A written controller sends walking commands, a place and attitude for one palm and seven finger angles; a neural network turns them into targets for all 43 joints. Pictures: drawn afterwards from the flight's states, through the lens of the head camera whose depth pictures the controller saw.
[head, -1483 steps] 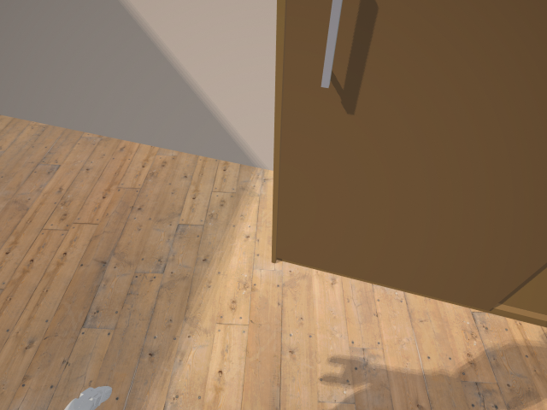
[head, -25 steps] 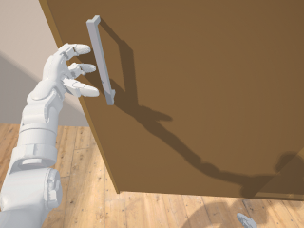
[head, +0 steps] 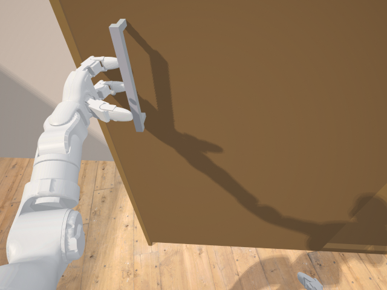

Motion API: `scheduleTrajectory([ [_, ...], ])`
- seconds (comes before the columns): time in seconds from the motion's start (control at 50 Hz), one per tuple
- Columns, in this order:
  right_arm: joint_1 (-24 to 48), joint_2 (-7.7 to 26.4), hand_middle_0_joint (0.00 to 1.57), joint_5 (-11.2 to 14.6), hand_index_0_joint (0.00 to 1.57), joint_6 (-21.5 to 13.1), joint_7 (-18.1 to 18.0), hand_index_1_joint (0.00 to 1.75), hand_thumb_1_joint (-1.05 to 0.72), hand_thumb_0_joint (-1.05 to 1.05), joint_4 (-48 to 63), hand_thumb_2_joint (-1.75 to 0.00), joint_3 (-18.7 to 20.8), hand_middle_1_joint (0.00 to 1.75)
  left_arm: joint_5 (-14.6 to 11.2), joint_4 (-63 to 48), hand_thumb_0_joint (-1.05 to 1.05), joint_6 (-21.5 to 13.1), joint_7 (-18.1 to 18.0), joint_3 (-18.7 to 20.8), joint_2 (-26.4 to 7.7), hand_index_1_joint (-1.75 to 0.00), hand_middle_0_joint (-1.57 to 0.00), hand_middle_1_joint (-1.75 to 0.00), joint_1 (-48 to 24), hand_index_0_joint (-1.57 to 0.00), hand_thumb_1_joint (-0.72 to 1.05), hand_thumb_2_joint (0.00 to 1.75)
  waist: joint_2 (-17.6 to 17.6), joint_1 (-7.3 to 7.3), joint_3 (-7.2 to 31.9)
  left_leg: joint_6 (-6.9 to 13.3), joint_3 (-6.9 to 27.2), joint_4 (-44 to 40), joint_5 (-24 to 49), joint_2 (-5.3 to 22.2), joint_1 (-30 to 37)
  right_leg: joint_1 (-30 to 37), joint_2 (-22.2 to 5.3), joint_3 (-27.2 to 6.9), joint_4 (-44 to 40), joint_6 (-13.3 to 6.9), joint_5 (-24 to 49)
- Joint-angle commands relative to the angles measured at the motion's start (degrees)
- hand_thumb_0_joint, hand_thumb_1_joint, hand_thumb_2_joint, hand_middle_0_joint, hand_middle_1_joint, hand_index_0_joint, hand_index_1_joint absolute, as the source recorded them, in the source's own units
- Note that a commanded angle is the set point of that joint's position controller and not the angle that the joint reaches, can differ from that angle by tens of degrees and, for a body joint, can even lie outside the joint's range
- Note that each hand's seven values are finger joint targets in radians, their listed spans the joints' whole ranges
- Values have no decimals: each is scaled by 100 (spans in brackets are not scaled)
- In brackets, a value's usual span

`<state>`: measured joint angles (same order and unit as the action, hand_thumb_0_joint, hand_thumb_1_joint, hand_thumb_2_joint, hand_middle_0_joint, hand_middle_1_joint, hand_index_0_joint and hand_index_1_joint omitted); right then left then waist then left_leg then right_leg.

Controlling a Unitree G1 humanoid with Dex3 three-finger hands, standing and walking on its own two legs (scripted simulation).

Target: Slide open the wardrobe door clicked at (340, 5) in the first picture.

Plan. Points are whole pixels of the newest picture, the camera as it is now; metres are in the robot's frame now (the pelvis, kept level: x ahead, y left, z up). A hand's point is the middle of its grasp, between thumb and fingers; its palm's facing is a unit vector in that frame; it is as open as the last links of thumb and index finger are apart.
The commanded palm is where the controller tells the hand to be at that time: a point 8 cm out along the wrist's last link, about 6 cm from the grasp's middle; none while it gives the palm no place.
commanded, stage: slide the fingers in behind the handle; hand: left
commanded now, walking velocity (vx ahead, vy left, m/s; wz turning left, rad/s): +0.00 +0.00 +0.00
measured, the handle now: (132, 82) +0.47 +0.15 +0.22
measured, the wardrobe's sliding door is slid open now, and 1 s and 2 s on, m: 0.00 0.00 0.00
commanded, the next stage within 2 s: grip the handle and tug to test in 1.46 s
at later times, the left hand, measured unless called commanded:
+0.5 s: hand (123, 93) +0.43 +0.16 +0.22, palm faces +0.00 -1.00 +0.01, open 13.9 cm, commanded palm +0.40 +0.21 +0.22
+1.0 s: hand (138, 93) +0.42 +0.13 +0.22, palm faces -0.01 -1.00 +0.00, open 14.0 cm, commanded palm +0.40 +0.18 +0.22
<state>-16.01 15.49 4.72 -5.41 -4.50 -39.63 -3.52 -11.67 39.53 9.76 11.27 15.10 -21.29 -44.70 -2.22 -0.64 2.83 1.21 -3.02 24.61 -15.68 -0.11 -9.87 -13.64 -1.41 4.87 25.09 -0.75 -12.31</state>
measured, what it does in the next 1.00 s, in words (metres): stands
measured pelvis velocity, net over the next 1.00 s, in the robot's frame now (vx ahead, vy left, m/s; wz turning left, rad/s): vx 0.01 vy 0.00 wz -0.01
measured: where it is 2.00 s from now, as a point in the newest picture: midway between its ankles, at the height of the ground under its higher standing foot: outside the picture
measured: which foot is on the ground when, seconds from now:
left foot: down 0.00-1.00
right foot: down 0.00-1.00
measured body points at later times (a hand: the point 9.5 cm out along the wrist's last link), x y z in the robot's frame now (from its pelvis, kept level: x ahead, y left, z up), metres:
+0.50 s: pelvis +0.01 -0.01 +0.00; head +0.00 -0.02 +0.45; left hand +0.42 +0.21 +0.22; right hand +0.15 -0.25 -0.10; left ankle -0.03 +0.10 -0.74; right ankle +0.01 -0.11 -0.74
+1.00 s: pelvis +0.01 +0.00 +0.00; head -0.01 -0.02 +0.45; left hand +0.42 +0.18 +0.22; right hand +0.15 -0.24 -0.10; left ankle -0.03 +0.10 -0.74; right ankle +0.01 -0.11 -0.74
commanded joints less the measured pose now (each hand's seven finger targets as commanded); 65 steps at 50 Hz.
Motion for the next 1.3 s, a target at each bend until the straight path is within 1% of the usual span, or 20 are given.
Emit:
scheduleTrajectory([
  [0.0, 505, 681, 20, 11, 20, -317, -53, 30, -90, 0, 851, -90, 255, 30, -6, -1622, 0, -371, -26, 184, -1173, -120, -30, -120, -2786, -30, -50, 30, -7, -10, 1521, 77, 372, -272, 1548, 146, 381, 694, -24, -359, -197, -191, 1511],
  [0.08, 540, 692, 20, 15, 20, -317, -54, 30, -90, 0, 847, -90, 256, 30, -25, -1713, 0, -302, -67, 116, -1089, -120, -30, -120, -2852, -30, -50, 30, 34, -49, 1433, 85, 384, -287, 1382, 152, 396, 615, -5, -358, -253, -181, 1359],
  [0.12, 566, 735, 20, 6, 20, -286, -85, 30, -90, 0, 857, -90, 270, 30, -59, -1632, 0, -239, -98, 453, -1456, -120, -30, -120, -2631, -30, -50, 30, 297, 42, 1551, 124, 350, -299, 1296, 144, 318, 817, -14, -395, -301, -160, 1326],
  [0.18, 609, 668, 20, 14, 20, -296, -89, 30, -90, 0, 873, -90, 243, 30, -29, -1750, 0, -192, -129, 212, -1164, -120, -30, -120, -2848, -30, -50, 30, 81, -30, 1490, 126, 303, -308, 1327, 120, 311, 769, -28, -403, -287, -153, 1423],
  [0.22, 573, 700, 20, 10, 20, -261, -91, 30, -90, 0, 849, -90, 263, 30, 36, -1600, 0, -177, -178, 351, -1390, -120, -30, -120, -2705, -30, -50, 30, 174, 1, 1471, 135, 288, -300, 1370, 139, 287, 827, -38, -415, -304, -143, 1458],
  [0.3, 577, 653, 20, 4, 20, -278, -59, 30, -90, 0, 883, -90, 270, 30, -4, -1940, 0, -187, -157, 180, -1080, -120, -30, -120, -2707, -30, -50, 30, 62, -13, 1759, 108, 290, -230, 1735, 120, 508, 899, -16, -385, -213, -166, 1858],
  [0.36, 650, 650, 20, 23, 20, -260, -60, 30, -90, 0, 892, -90, 266, 30, -95, -1877, 0, -129, -112, 62, -864, -120, -30, -120, -2599, -30, -50, 30, 205, -26, 1633, 134, 255, -230, 1624, 114, 466, 874, -9, -396, -244, -144, 1829],
  [0.42, 651, 696, 20, 18, 20, -205, -70, 30, -90, 0, 870, -90, 275, 30, -72, -1706, 0, -43, -157, 271, -1126, -120, -30, -120, -2429, -30, -50, 30, 370, 36, 1462, 144, 265, -264, 1507, 116, 317, 881, -26, -383, -274, -137, 1703],
  [0.48, 687, 617, 20, 15, 20, -190, -49, 30, -90, 0, 885, -90, 258, 30, 7, -2052, 0, -36, -252, -27, -810, -120, -30, -120, -2781, -30, -50, 30, 24, -45, 1546, 129, 251, -234, 1672, 99, 464, 811, -34, -392, -235, -147, 1842],
  [0.6, 763, 617, 20, 9, 20, -145, -31, 30, -90, 0, 925, -90, 283, 30, -87, -2260, 0, 36, -303, 59, -728, -120, -30, -120, -2499, -30, -50, 30, 376, 16, 1692, 116, 272, -211, 1777, 118, 513, 934, -8, -364, -196, -143, 1954],
  [0.68, 821, 590, 20, 6, 20, -90, -42, 30, -90, 0, 902, -90, 252, 30, -25, -2204, 0, 116, -406, -72, -598, -120, -30, -120, -2539, -30, -50, 30, 243, -5, 1434, 115, 264, -249, 1631, 117, 440, 783, -12, -366, -229, -138, 1763],
  [0.74, 837, 582, 20, -19, 20, -53, -39, 30, -90, 0, 922, -90, 253, 30, 51, -2322, 0, 128, -561, 114, -811, -120, -30, -120, -2513, -30, -50, 30, 237, 63, 1536, 97, 283, -271, 1705, 126, 458, 881, -14, -366, -210, -144, 1759],
  [0.78, 881, 522, 20, -34, 20, -76, -23, 30, -90, 0, 946, -90, 252, 30, 49, -2562, 0, 104, -616, -115, -479, -120, -30, -120, -2673, -30, -50, 30, 90, 29, 1690, 79, 278, -236, 1818, 120, 599, 875, -13, -367, -176, -152, 1848],
  [0.82, 882, 551, 20, -47, 20, -52, -11, 30, -90, 0, 962, -90, 258, 30, 45, -2545, 0, 107, -653, -2, -579, -120, -30, -120, -2365, -30, -50, 30, 231, 112, 1761, 71, 281, -238, 1988, 137, 596, 1033, -11, -354, -150, -158, 1994],
  [0.9, 870, 534, 20, -28, 20, -55, -32, 30, -90, 0, 900, -90, 257, 30, 35, -2557, 0, 151, -637, -311, -235, -120, -30, -120, -2690, -30, -50, 30, 302, -27, 1600, 73, 284, -246, 1853, 145, 614, 839, 5, -345, -191, -143, 1885],
  [0.96, 931, 515, 20, -29, 20, -30, -31, 30, -90, 0, 909, -90, 257, 30, 54, -2574, 0, 207, -696, -272, -230, -120, -30, -120, -2588, -30, -50, 30, 109, 27, 1562, 63, 272, -243, 1873, 136, 668, 793, 7, -349, -200, -154, 1837],
  [1.02, 905, 560, 20, -36, 20, 48, -48, 30, -90, 0, 842, -90, 251, 30, 59, -2089, 0, 348, -771, -67, -429, -120, -30, -120, -2317, -30, -50, 30, 489, 76, 1297, 82, 273, -328, 1548, 139, 413, 786, 6, -337, -286, -128, 1544],
  [1.12, 890, 513, 20, -30, 20, 53, -46, 30, -90, 0, 872, -90, 251, 30, 154, -2231, 0, 291, -800, -365, -196, -120, -30, -120, -2665, -30, -50, 30, 267, -6, 1393, 78, 279, -318, 1612, 153, 512, 747, -6, -359, -266, -145, 1553],
  [1.2, 839, 539, 20, -50, 20, 60, -45, 30, -90, 0, 871, -90, 262, 30, 112, -2200, 0, 279, -806, -60, -485, -120, -30, -120, -2626, -30, -50, 30, 374, 42, 1623, 92, 256, -294, 1655, 121, 480, 919, -3, -397, -255, -145, 1712],
  [1.28, 853, 522, 20, -39, 20, 33, -28, 30, -90, 0, 892, -90, 270, 30, 91, -2348, 0, 200, -757, -233, -280, -120, -30, -120, -2635, -30, -50, 30, 274, 16, 1626, 81, 252, -288, 1735, 137, 575, 882, 5, -375, -247, -148, 1761],
])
